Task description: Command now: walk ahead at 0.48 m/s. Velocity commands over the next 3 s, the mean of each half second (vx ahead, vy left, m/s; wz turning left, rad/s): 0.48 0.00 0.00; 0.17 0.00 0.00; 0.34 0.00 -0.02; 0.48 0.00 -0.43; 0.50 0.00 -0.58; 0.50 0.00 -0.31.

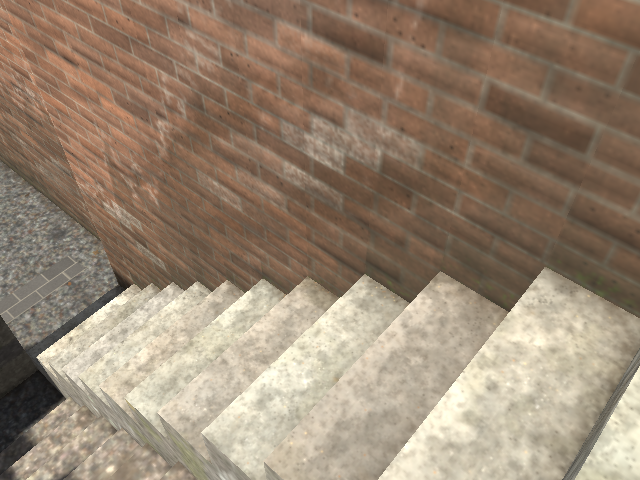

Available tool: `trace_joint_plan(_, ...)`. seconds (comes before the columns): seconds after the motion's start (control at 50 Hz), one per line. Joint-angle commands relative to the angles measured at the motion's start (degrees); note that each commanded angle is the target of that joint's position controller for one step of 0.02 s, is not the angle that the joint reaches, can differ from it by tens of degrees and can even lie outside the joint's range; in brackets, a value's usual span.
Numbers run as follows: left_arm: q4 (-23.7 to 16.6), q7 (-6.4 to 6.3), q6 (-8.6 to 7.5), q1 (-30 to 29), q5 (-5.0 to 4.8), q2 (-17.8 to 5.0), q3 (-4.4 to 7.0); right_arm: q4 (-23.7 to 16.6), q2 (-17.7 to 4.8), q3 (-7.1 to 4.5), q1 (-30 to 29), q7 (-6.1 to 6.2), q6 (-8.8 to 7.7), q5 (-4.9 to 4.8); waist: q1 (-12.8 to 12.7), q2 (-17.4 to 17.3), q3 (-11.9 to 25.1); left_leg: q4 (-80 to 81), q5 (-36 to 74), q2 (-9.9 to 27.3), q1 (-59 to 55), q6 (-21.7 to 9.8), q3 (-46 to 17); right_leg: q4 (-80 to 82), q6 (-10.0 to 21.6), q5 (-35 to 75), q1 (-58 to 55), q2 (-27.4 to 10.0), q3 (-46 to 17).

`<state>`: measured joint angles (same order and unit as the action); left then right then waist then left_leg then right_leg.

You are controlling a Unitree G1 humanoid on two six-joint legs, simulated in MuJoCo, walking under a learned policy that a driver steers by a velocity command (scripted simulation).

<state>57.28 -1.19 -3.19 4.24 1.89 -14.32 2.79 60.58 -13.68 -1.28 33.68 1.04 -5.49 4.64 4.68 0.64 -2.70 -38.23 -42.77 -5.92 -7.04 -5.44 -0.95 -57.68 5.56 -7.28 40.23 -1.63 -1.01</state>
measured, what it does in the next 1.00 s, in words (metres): goes down: right foot, then right foot 0.20 m lower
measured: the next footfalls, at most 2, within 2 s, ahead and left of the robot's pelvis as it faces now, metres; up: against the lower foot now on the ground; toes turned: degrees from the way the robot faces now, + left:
right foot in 0.02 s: +0.20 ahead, -0.13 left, +0.00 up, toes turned -2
right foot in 0.14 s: +0.20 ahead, -0.07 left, -0.20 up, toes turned -5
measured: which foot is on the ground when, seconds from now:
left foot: down 0.00-0.12, up 0.14-0.78, down 0.80-1.00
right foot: up 0.00-0.00, down 0.02-0.06, up 0.08-0.12, down 0.14-0.78, up 0.80-1.00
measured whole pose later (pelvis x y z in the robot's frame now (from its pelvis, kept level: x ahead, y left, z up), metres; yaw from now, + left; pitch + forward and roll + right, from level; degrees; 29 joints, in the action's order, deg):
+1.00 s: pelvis +0.07 +0.31 -0.35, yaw -10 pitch -1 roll -1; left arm 51.5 -1.3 6.6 7.0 3.0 -5.7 0.6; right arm 62.7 -8.4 -0.2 32.9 4.2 0.5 -0.3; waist 8.4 2.7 -2.3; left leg -21.9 -3.7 -9.5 20.8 1.0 -2.7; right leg -118.4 1.6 -34.4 45.9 7.7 9.2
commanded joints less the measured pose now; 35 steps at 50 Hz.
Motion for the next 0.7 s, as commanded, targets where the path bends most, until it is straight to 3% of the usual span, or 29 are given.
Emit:
trace_joint_plan(0.02, -6.3, -2.18, -2.90, -10.8, -0.93, -0.6, -0.39, 3.8, -0.9, -0.28, 13.6, -0.78, -2.48, -0.17, 5.3, -7.3, -8.7, -1.8, 54.2, 9.9, -8.3, -2.3, -13.8, -1.0, 0.4, -1.5, 21.4, 1.9, 7.0)
trace_joint_plan(0.04, -7.1, -2.65, -2.52, -8.0, 0.24, -1.4, -0.83, 2.3, -1.7, -0.17, 10.0, -0.23, -2.18, -1.72, 0.9, -6.3, -8.7, -2.2, 64.9, 10.8, -3.0, -0.9, -14.2, 3.7, 1.6, -3.8, 13.3, 0.6, 1.4)
trace_joint_plan(0.06, -5.9, -2.69, -2.57, 0.3, 0.39, -3.8, -0.26, 0.6, -3.3, -0.80, 4.4, -0.45, -1.32, -1.14, -3.9, -0.6, -7.2, -9.2, 70.0, 8.2, 7.3, 1.7, -10.5, 14.7, 2.9, 0.4, -4.9, 1.5, 0.3)
trace_joint_plan(0.08, -2.6, -1.86, -2.54, 16.6, -1.30, -3.4, 0.79, -2.4, -5.4, -1.35, -7.0, -1.63, -0.96, -1.40, -12.4, -1.1, 2.4, -21.7, 67.9, 7.0, 18.0, 2.8, -9.2, 24.2, 1.5, 22.7, -32.5, 1.4, -1.6)
trace_joint_plan(0.1, 0.4, -1.10, -1.95, 28.4, -1.82, -4.8, 1.62, -3.7, -7.1, -1.94, -11.6, -1.97, -0.64, -3.40, -17.7, -6.5, 5.3, -34.5, 61.6, 4.5, 29.7, 4.1, -9.0, 32.1, 1.4, 34.7, -49.0, -0.8, -3.5)
trace_joint_plan(0.12, -0.1, -1.11, -0.46, 33.2, -2.25, -8.6, 3.42, -5.7, -11.7, -4.22, -21.6, -0.81, 0.24, -3.32, -24.5, -5.9, 2.2, -57.9, 35.5, -3.0, 35.2, 4.7, -8.3, 43.7, 5.1, 33.0, -51.7, -7.0, -10.7)
trace_joint_plan(0.14, -3.1, -0.31, 0.61, 24.9, -0.87, -8.6, 2.73, -7.9, -9.9, -4.02, -20.7, -0.41, 0.96, -4.26, -20.1, -4.6, -0.6, -60.3, 10.9, -5.7, 34.8, 2.7, -10.2, 49.4, 4.7, 30.1, -48.0, -12.4, -15.4)
trace_joint_plan(0.16, -3.0, 0.31, 0.63, 24.2, 0.96, -7.1, 0.98, -11.3, -3.6, -2.70, -16.2, -1.18, 0.85, -5.31, -13.8, 0.5, 3.6, -61.3, 2.9, -4.6, 39.3, 1.0, -14.8, 26.6, -1.2, 50.9, -53.8, -12.6, -9.6)
trace_joint_plan(0.18, 5.6, 2.72, -1.31, 40.1, -2.23, 3.7, -4.08, -18.3, -0.8, -3.40, -28.7, 0.07, -0.14, -7.83, -19.9, 16.2, -1.6, -77.4, -5.5, -8.6, 40.2, 2.8, -9.1, 27.1, -9.8, 85.2, -45.5, -7.2, -3.0)
trace_joint_plan(0.2, 7.1, 2.45, -2.36, 34.2, -2.27, 2.4, -3.75, -16.6, 5.0, -3.30, -6.2, 1.18, 0.84, -9.47, -1.7, 36.2, 0.9, -69.0, 6.1, -6.3, 45.4, 2.1, -17.0, 20.8, -9.5, 91.9, -49.9, -6.6, -6.9)
trace_joint_plan(0.22, 5.1, 0.67, -1.01, 26.1, -4.34, -6.5, 0.30, -10.7, 4.6, -3.68, 9.2, 0.72, 3.55, -8.87, 2.7, 27.0, 6.4, -55.5, 22.7, -3.1, 47.0, 5.1, -19.1, 27.6, -2.2, 60.0, -49.0, -12.1, -18.7)
trace_joint_plan(0.24, 0.9, -0.24, -0.49, 15.0, -2.84, -14.6, 2.43, -10.3, 2.7, -3.80, 10.5, 0.41, 6.76, -8.30, 6.3, 19.2, 7.3, -52.2, 27.6, 0.4, 44.9, 10.2, -20.1, 30.3, 6.2, 41.6, -43.7, -17.4, -20.8)
trace_joint_plan(0.26, -2.9, 0.16, -0.63, 10.0, -1.46, -10.9, 1.48, -9.1, -1.2, -3.75, 4.7, 0.20, 9.26, -8.29, 5.4, 4.7, 12.4, -54.2, 29.4, 0.8, 38.5, 12.4, -17.5, 33.4, 7.3, 33.2, -38.3, -15.9, -17.2)
trace_joint_plan(0.28, -3.4, 0.83, -2.07, 12.3, -0.44, -6.8, -0.24, -9.0, -2.1, -3.61, 0.2, 0.60, 9.78, -7.73, 3.7, -1.4, 12.6, -49.2, 29.8, -0.4, 32.2, 13.8, -17.5, 31.7, 7.9, 51.0, -30.9, -15.6, -15.3)
trace_joint_plan(0.3, -4.9, -0.28, -4.02, 12.9, -3.94, -6.5, -0.08, -8.1, -6.3, -2.46, -4.5, -0.45, 9.49, -1.67, 2.8, -5.7, 9.3, -35.6, 36.0, -1.0, 32.1, 12.1, -14.5, 32.6, -1.2, 67.1, -28.5, -12.5, -7.9)
trace_joint_plan(0.34, -6.1, -0.61, -5.21, 11.7, -3.93, -8.4, 0.96, -11.0, -5.6, -2.82, -10.8, -0.55, 8.90, -0.35, 1.8, 7.1, 10.4, -30.6, 46.5, -1.5, 31.7, 9.8, -9.2, 30.3, -2.8, 58.1, -27.4, -8.3, 0.2)
trace_joint_plan(0.36, -6.3, -0.70, -4.98, 12.4, -4.01, -7.9, 1.72, -10.7, -6.0, -2.88, -11.1, -0.44, 9.18, -0.43, 1.4, 8.2, 10.7, -30.9, 50.4, -1.2, 37.1, 9.3, -9.7, 27.2, -1.5, 50.4, -31.0, -8.9, -0.5)
trace_joint_plan(0.38, -6.7, -0.57, -4.29, 14.8, -3.91, -6.9, 1.92, -10.9, -5.2, -2.77, -11.2, -0.57, 9.37, -1.39, 0.4, 7.1, 10.5, -31.3, 51.3, -1.2, 39.4, 8.9, -10.7, 26.5, -1.2, 45.1, -32.7, -9.2, -0.9)
trace_joint_plan(0.42, -7.5, -0.55, -3.44, 17.0, -3.51, -6.0, 2.43, -12.9, -3.3, -2.10, -13.7, -0.94, 9.76, -1.54, -0.5, 7.1, 7.2, -31.0, 53.4, 1.0, 45.4, 8.1, -14.1, 24.7, 1.1, 34.5, -32.4, -13.5, -4.9)
trace_joint_plan(0.46, -8.0, -0.64, -3.70, 12.1, -2.37, -7.1, 3.67, -12.8, -4.9, -2.38, -9.4, -0.72, 10.31, -1.27, 1.7, 10.1, 7.9, -33.6, 53.4, 3.0, 49.7, 7.7, -17.5, 25.3, 5.6, 19.6, -34.5, -17.5, -8.1)
trace_joint_plan(0.48, -8.0, -0.47, -3.70, 12.9, -2.22, -6.3, 3.77, -11.7, -6.3, -2.84, -6.7, -0.74, 10.31, -0.92, 1.1, 9.1, 9.3, -35.1, 51.1, 2.3, 48.2, 8.1, -17.2, 25.4, 5.9, 19.0, -34.8, -17.0, -6.2)
trace_joint_plan(0.5, -7.8, -0.35, -3.31, 16.3, -2.19, -5.1, 3.45, -12.2, -6.9, -3.00, -9.4, -0.89, 9.89, -0.86, -1.3, 4.4, 7.8, -34.9, 50.5, 1.6, 47.3, 8.4, -16.0, 26.3, 5.3, 19.6, -32.9, -16.6, -5.1)
trace_joint_plan(0.56, -8.1, -0.60, -2.46, 14.6, -1.72, -5.5, 3.54, -16.0, -5.5, -2.40, -14.6, -0.62, 10.90, -0.37, -3.2, 6.6, 4.6, -32.6, 47.7, 3.5, 49.4, 8.1, -14.0, 25.1, 4.1, 13.4, -31.4, -17.8, -6.4)
trace_joint_plan(0.6, -9.3, -1.28, -1.52, 8.5, -1.18, -5.5, 3.13, -15.3, -4.8, -1.58, -10.0, -1.86, 9.98, -1.63, 0.2, 9.3, 5.9, -22.2, 49.2, 6.5, 42.7, 8.2, -11.4, 19.5, 1.6, -0.4, -26.5, -14.7, -3.6)
trace_joint_plan(0.62, -10.5, -1.50, -0.92, 7.1, -1.13, -4.0, 2.34, -14.7, -4.7, -1.20, -10.0, -2.60, 9.25, -2.43, -0.3, 5.5, 5.6, -13.1, 53.3, 6.3, 33.5, 8.2, -6.4, 18.8, -1.6, -3.5, -19.8, -10.7, 2.1)
trace_joint_plan(0.64, -11.4, -2.31, -0.71, 2.9, -0.33, -5.0, 2.48, -13.2, -2.6, -0.33, -5.2, -3.68, 8.30, -3.95, 2.9, 10.1, 7.0, -1.7, 60.5, 9.4, 28.9, 6.6, -5.8, 13.5, -3.5, -10.6, -20.4, -9.9, 4.1)
trace_joint_plan(0.66, -11.9, -2.73, -0.69, 3.1, -0.81, -5.0, 2.53, -12.0, -2.4, 0.09, -5.5, -4.09, 7.39, -4.31, 1.8, 8.2, 7.2, 3.8, 65.9, 10.1, 26.5, 5.9, -3.9, 10.5, -4.4, -13.6, -21.6, -9.6, 5.4)
trace_joint_plan(0.68, -11.8, -3.01, 1.14, 2.0, -4.99, -2.2, 0.39, -9.2, 0.8, -0.48, -1.0, -2.20, 8.65, -6.71, 3.0, 9.6, 6.6, 14.0, 74.1, 14.1, 28.3, 5.0, -7.2, 1.9, -5.9, -16.5, -22.7, -11.8, 5.7)
trace_joint_plan(0.7, -12.1, -2.88, 2.04, 2.4, -5.65, -1.0, -0.20, -8.8, 0.5, 0.21, -0.8, -1.70, 8.49, -6.54, 2.6, 5.8, 7.6, 24.1, 82.2, 14.4, 27.8, 5.1, -3.9, -4.7, -7.4, -18.3, -26.5, -10.5, 7.8)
